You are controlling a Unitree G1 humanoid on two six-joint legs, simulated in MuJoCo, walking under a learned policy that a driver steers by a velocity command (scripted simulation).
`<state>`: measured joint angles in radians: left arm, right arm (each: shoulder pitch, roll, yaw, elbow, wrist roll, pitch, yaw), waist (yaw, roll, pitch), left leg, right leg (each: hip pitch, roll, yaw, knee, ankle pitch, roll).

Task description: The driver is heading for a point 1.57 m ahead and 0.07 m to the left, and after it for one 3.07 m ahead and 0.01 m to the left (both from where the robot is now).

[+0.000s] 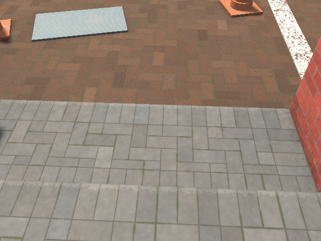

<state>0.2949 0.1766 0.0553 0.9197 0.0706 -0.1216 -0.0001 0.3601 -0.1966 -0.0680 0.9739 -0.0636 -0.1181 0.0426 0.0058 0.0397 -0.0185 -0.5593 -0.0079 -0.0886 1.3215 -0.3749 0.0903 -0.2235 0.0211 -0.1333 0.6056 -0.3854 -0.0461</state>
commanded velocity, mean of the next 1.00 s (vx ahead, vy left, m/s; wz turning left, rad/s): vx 0.50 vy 0.00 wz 0.21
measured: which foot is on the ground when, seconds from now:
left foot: up 0.00-0.36, down 0.38-0.84, up 0.86-1.00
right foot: down 0.00-0.40, up 0.42-0.82, down 0.84-1.00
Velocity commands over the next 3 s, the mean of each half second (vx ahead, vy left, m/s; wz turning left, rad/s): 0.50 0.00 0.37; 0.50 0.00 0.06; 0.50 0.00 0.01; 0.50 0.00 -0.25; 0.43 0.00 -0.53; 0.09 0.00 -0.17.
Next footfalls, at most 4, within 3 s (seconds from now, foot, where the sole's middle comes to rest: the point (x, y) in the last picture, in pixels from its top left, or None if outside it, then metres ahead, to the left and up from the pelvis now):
0.38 left None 0.36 0.18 -0.92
0.84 right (163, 212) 0.74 0.02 -0.92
1.58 left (105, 170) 1.09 0.38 -1.08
2.10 right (145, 126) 1.45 0.15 -1.08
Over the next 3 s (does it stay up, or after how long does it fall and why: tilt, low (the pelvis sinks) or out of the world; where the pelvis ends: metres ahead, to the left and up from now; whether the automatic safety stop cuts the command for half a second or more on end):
stays up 1.55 0.18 -0.31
